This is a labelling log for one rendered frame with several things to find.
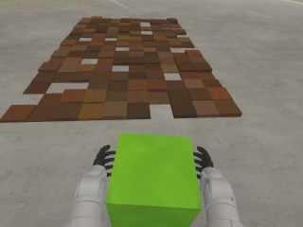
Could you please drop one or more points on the carton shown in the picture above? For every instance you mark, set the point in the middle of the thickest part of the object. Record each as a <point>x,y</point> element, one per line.
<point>153,182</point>

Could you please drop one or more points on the robot right hand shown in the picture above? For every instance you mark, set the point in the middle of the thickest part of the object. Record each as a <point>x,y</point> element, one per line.
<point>206,160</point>

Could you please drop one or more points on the right robot forearm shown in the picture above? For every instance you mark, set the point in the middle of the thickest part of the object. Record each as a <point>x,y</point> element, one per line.
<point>220,204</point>

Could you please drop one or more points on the left robot forearm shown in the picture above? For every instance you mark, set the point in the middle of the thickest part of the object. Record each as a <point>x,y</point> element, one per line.
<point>88,201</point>

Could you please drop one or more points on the robot left hand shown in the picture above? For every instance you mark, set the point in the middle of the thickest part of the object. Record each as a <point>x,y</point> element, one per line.
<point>101,161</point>

